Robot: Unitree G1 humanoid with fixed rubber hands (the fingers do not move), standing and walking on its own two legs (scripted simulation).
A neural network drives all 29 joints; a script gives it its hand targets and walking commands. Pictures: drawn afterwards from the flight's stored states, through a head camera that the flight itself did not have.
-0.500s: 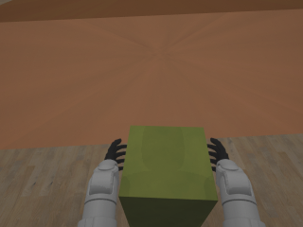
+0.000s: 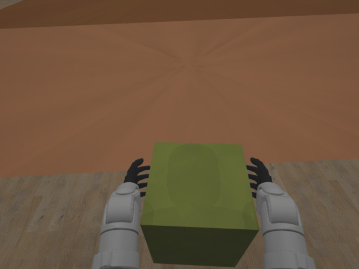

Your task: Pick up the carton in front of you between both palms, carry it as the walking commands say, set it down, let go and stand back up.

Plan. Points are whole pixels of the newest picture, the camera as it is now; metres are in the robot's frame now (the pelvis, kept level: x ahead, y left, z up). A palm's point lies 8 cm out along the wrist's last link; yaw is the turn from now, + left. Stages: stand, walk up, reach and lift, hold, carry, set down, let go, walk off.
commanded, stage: hold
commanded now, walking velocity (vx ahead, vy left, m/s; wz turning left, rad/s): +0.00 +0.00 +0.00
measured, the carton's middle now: (195, 206) +0.29 +0.00 -0.02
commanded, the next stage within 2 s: carry in 0.56 s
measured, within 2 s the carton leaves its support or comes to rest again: neither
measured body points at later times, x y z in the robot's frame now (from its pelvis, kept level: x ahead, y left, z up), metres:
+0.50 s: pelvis +0.01 +0.00 +0.00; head -0.03 +0.00 +0.45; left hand +0.30 +0.15 +0.04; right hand +0.31 -0.15 +0.04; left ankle +0.02 +0.13 -0.74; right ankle +0.02 -0.13 -0.74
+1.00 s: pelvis +0.13 +0.00 -0.02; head +0.10 +0.00 +0.43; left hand +0.40 +0.15 +0.05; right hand +0.41 -0.15 +0.05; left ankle +0.05 +0.11 -0.75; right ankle +0.02 -0.12 -0.73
